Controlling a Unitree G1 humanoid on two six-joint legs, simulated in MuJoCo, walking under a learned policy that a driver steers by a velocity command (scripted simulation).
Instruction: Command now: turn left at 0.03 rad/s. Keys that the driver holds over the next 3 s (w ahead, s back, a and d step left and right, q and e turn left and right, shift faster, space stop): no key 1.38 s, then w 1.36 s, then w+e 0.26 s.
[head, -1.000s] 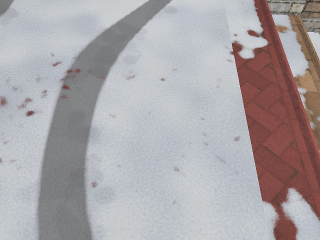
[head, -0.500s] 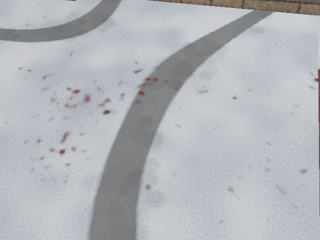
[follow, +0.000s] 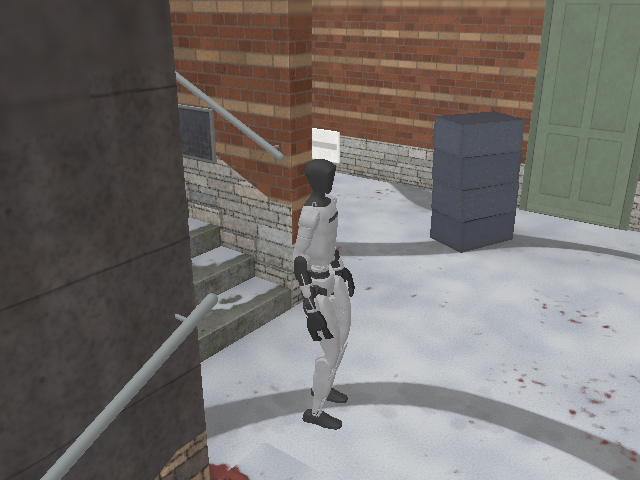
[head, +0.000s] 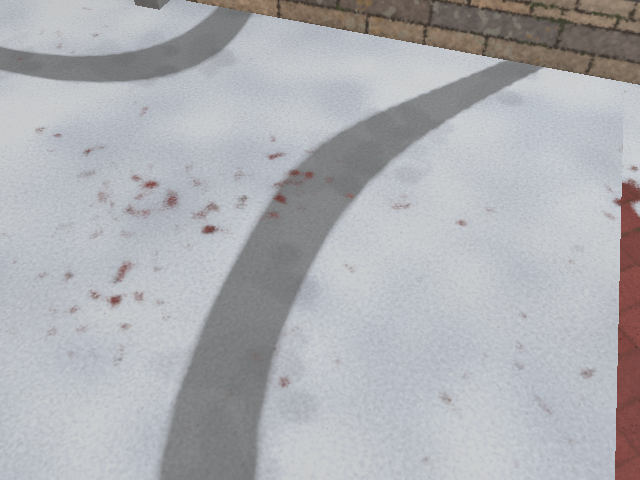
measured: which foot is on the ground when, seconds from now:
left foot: down 0.00-1.00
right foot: down 0.00-1.00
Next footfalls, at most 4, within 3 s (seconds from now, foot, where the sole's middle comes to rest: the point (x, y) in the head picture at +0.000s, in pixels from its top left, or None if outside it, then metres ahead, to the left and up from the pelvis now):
2.04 right None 0.39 -0.08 -0.78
2.58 left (303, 403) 0.71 0.08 -0.78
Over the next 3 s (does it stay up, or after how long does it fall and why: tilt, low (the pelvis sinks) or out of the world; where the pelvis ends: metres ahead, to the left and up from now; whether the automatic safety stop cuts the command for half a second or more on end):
stays up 0.77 0.01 -0.01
